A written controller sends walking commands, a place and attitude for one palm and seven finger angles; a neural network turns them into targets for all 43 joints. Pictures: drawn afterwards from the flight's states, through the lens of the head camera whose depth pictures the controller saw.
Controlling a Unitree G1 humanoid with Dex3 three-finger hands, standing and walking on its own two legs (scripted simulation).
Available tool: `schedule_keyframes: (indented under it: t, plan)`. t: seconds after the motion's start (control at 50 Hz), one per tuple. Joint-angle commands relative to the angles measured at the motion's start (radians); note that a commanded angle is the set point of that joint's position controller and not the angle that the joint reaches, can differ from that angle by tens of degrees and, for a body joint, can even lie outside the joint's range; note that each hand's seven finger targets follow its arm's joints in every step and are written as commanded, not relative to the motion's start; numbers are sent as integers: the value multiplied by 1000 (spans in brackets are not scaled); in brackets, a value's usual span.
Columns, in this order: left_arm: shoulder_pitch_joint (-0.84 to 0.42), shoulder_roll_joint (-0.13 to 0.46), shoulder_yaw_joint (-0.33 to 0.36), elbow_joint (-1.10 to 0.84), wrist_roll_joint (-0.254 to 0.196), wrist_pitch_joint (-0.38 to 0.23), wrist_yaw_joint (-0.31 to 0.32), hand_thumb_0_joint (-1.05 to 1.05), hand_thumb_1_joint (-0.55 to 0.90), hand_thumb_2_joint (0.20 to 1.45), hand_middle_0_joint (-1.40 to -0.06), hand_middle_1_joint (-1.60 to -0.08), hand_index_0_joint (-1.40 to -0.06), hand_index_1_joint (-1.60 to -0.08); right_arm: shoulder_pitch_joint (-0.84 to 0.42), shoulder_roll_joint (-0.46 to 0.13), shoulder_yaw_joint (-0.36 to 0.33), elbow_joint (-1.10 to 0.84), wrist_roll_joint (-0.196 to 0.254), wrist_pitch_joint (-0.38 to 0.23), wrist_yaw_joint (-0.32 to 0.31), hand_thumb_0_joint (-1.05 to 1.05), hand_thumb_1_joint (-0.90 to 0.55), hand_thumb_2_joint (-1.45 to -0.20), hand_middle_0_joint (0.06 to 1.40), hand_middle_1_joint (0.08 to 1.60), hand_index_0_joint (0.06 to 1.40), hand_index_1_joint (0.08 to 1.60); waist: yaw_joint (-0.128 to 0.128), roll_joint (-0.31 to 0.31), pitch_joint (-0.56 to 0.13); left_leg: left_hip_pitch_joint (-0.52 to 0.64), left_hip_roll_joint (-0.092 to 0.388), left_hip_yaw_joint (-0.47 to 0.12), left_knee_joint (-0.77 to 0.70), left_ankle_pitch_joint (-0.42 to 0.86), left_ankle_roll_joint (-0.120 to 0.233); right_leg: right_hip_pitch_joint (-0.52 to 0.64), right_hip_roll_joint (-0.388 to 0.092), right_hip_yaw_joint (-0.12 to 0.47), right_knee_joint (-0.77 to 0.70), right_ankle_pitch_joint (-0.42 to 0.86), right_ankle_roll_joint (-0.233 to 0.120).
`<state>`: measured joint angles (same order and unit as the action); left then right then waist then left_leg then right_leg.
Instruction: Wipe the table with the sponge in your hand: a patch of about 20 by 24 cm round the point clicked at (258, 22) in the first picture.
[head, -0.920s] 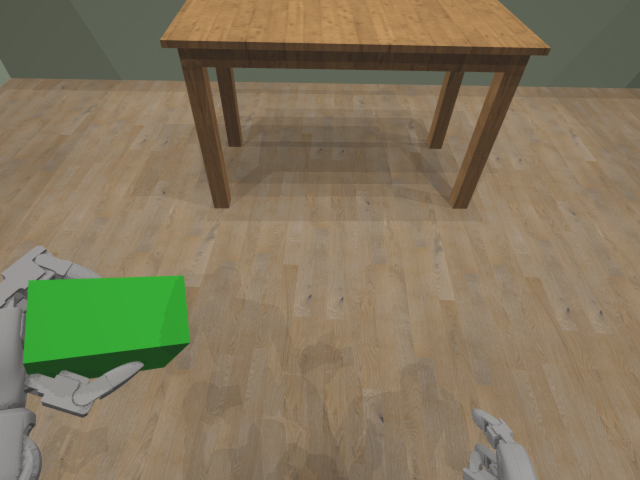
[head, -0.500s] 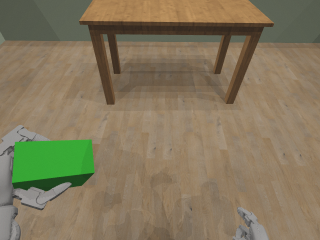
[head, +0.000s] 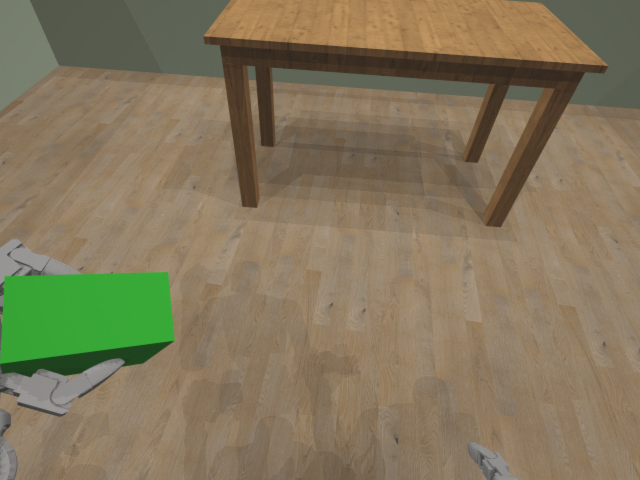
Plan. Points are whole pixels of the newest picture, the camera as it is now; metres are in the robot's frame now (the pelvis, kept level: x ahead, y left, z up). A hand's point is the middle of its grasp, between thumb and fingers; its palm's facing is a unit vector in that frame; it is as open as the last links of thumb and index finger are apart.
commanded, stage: walk to a spot facing it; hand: left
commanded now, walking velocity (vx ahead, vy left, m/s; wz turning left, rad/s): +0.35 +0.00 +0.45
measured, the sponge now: (110, 325) +0.23 +0.21 +0.15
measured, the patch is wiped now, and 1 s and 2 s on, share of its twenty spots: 0.00 0.00 0.00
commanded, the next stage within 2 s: none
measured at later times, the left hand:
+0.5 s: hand (69, 295) +0.25 +0.25 +0.17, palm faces +0.60 -0.67 -0.43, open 10.3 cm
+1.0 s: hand (131, 203) +0.38 +0.24 +0.17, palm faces +0.69 -0.57 -0.45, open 10.3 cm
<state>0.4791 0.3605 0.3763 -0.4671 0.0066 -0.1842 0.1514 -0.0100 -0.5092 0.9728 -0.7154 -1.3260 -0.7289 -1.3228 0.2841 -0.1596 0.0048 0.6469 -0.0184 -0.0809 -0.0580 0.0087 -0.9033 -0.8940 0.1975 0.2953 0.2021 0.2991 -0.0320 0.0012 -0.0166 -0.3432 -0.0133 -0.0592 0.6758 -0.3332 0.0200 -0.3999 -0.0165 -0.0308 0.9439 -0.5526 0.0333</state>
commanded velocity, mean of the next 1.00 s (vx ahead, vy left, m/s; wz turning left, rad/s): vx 0.37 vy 0.00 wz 0.26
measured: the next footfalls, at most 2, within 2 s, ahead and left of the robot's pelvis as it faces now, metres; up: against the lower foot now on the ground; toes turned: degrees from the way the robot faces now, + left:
right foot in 0.14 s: +0.08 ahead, -0.14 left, +0.00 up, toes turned -1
left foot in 0.54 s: +0.18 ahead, +0.13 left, +0.00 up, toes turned +25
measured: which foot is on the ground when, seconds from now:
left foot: down 0.00-0.16, up 0.18-0.52, down 0.54-0.88, up 0.90-1.00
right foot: up 0.00-0.12, down 0.14-0.56, up 0.58-0.86, down 0.88-1.00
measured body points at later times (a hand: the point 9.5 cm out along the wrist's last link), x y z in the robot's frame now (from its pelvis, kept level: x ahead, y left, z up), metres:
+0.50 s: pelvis +0.10 -0.03 +0.01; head +0.14 -0.03 +0.46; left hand +0.21 +0.28 +0.20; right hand +0.33 -0.25 -0.08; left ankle +0.13 +0.12 -0.70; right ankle +0.04 -0.14 -0.72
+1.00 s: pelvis +0.26 -0.06 +0.00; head +0.29 -0.09 +0.44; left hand +0.34 +0.27 +0.19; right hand +0.49 -0.22 -0.13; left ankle +0.17 +0.06 -0.64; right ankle +0.34 -0.14 -0.72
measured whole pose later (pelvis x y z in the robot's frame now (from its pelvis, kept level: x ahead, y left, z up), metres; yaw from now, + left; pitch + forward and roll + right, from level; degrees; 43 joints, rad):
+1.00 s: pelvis +0.26 -0.06 +0.00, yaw +21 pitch -2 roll +1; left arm 0.39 0.31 0.33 -0.40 0.00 -0.19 0.13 -0.01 -0.51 0.98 -0.71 -1.33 -0.74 -1.32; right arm 0.19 -0.22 -0.01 0.71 0.00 -0.04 -0.06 0.01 -0.90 -0.89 0.20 0.30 0.21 0.30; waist 0.05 0.06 0.07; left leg -0.46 0.07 0.02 1.25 -0.44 0.00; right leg -0.35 -0.12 -0.21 0.71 -0.32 -0.04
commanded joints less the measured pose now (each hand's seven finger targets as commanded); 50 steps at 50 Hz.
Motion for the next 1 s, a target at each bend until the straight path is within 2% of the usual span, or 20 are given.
schedule_keyframes:
  t: [0.0, 0.1, 0.12, 0.14, 0.16, 0.22, 0.3, 0.42, 0.48, 0.5, 0.52, 0.54, 0.56, 0.6, 0.7, 0.82, 0.84, 0.88, 0.9, 0.98]
  plan:
    - [-44, 131, 51, -290, -18, -83, 3, 0, 100, 1300, -1200, -1600, -1200, -1600, -93, -163, -52, -140, 4, -70, 6, 0, -900, -900, 200, 300, 200, 300, 14, 237, -71, 172, 226, -334, -258, 355, 190, -64, 10, -30, -120, 31, 11]
    - [-21, 156, 86, -262, -24, -80, -6, 0, 100, 1300, -1200, -1600, -1200, -1600, -133, -146, -41, -153, 8, -53, 6, 0, -900, -900, 200, 300, 200, 300, 35, 203, -83, -103, 149, -185, -184, 158, 102, 349, 2, -68, -492, 190, -13]
    - [-21, 178, 101, -232, -18, -77, -5, 0, 100, 1300, -1200, -1600, -1200, -1600, -123, -128, -41, -153, 11, -45, 4, 0, -900, -900, 200, 300, 200, 300, 41, 60, -102, -255, 105, -96, -31, 39, 65, 496, -127, 72, -581, 152, -67]
    - [-37, 211, 121, -204, -17, -66, 1, 0, 100, 1300, -1200, -1600, -1200, -1600, -119, -107, -46, -165, 17, -35, 1, 0, -900, -900, 200, 300, 200, 300, 38, -244, -94, -435, -2, 68, 277, -159, 3, 558, -380, 439, -680, 45, -170]
    - [-53, 207, 131, -181, -39, -60, 8, 0, 100, 1300, -1200, -1600, -1200, -1600, -154, -140, -54, -167, 16, -31, -7, 0, -900, -900, 200, 300, 200, 300, 47, -213, -63, -474, 10, 48, 502, -214, -21, 490, -483, 537, -715, 90, -218]
    - [17, 184, 115, -92, -20, -71, -3, 0, 100, 1300, -1200, -1600, -1200, -1600, -152, -135, -46, -150, 9, -9, -11, 0, -900, -900, 200, 300, 200, 300, 33, -96, 42, -428, 98, 22, 606, -55, -42, 289, -380, 306, -700, 182, -186]
    - [-110, 176, 80, -170, -16, -93, -1, 0, 100, 1300, -1200, -1600, -1200, -1600, -172, -139, -40, -165, 7, 8, -12, 0, -900, -900, 200, 300, 200, 300, 27, -143, 36, -332, 124, 116, 387, 13, -43, 280, -325, 16, -679, 422, -153]
    - [-99, 174, 77, -287, -20, -71, 45, 0, 100, 1300, -1200, -1600, -1200, -1600, -159, -123, -54, -223, 10, -23, -16, 0, -900, -900, 200, 300, 200, 300, 77, -185, -26, -127, 46, 294, -2, 6, -13, 377, -305, -40, -555, 793, -162]
    - [-101, 172, 74, -345, -27, -68, 60, 0, 100, 1300, -1200, -1600, -1200, -1600, -114, -127, -66, -237, 17, -20, -26, 0, -900, -900, 200, 300, 200, 300, 19, -104, -179, 208, -24, 349, -200, 157, -1, 326, -243, -144, -222, 900, -91]
    - [-103, 185, 91, -363, -25, -83, 64, 0, 100, 1300, -1200, -1600, -1200, -1600, -112, -141, -73, -243, 19, -15, -32, 0, -900, -900, 200, 300, 200, 300, -1, 16, -230, 422, 51, 241, -204, 220, 38, 167, -212, -160, -37, 791, -49]
    - [-85, 173, 96, -385, -27, -97, 66, 0, 100, 1300, -1200, -1600, -1200, -1600, -126, -164, -77, -239, 12, -11, -28, 0, -900, -900, 200, 300, 200, 300, 5, 262, -266, 573, 286, -105, -238, 376, 157, -56, -90, -161, 213, 253, -7]
    - [-89, 194, 101, -372, -27, -101, 69, 0, 100, 1300, -1200, -1600, -1200, -1600, -112, -146, -60, -242, 20, -16, -14, 0, -900, -900, 200, 300, 200, 300, 18, 300, -241, 614, 451, -407, -282, 598, 269, -234, -25, -60, 374, -78, -16]
    - [-121, 220, 101, -311, -19, -98, 61, 0, 100, 1300, -1200, -1600, -1200, -1600, -112, -155, -62, -232, 27, -21, 1, 0, -900, -900, 200, 300, 200, 300, 2, 150, -153, 542, 467, -459, -312, 569, 278, -301, -33, 6, 433, -72, -30]
    - [-104, 220, 136, -286, -25, -75, 36, 0, 100, 1300, -1200, -1600, -1200, -1600, -148, -158, -74, -202, 34, -11, 2, 0, -900, -900, 200, 300, 200, 300, 12, 165, -97, 377, 447, -325, -331, 320, 275, -339, -127, 42, 411, -1, -7]
    - [10, 150, 108, -374, -43, -102, 17, 0, 100, 1300, -1200, -1600, -1200, -1600, -156, -131, -56, -193, 32, -49, 13, 0, -900, -900, 200, 300, 200, 300, 49, 275, -51, 97, 293, 47, -392, 151, 149, -104, -120, -80, 27, 206, 12]
    - [-84, 140, 88, -170, -31, -84, 8, 0, 100, 1300, -1200, -1600, -1200, -1600, -146, -134, -53, -162, 23, -54, -14, 0, -900, -900, 200, 300, 200, 300, 56, 140, -39, -25, 251, 139, -199, -96, 85, 230, -37, -202, -333, 300, 29]
    - [-115, 149, 86, -151, -26, -71, 10, 0, 100, 1300, -1200, -1600, -1200, -1600, -140, -121, -51, -154, 26, -47, -19, 0, -900, -900, 200, 300, 200, 300, 61, 22, -65, -61, 195, 179, -16, -123, 62, 309, -52, -155, -400, 266, 15]
    - [-165, 221, 121, -131, -17, -40, 20, 0, 100, 1300, -1200, -1600, -1200, -1600, -205, -102, -41, -188, 24, -41, -20, 0, -900, -900, 200, 300, 200, 300, 89, -445, -66, -409, 18, 143, 585, -280, 2, 417, -436, 542, -689, 133, -166]
    - [-203, 235, 131, -143, -20, -50, 18, 0, 100, 1300, -1200, -1600, -1200, -1600, -207, -118, -37, -164, 16, -44, -19, 0, -900, -900, 200, 300, 200, 300, 69, -290, -58, -406, 62, 36, 680, -208, -6, 383, -488, 560, -734, 112, -194]
    - [-171, 211, 108, -213, -18, -90, -4, 0, 100, 1300, -1200, -1600, -1200, -1600, -212, -133, -44, -131, 23, -8, -6, 0, -900, -900, 200, 300, 200, 300, 41, -144, -34, -375, 121, 56, 709, -17, -42, 306, -382, 227, -673, 254, -167]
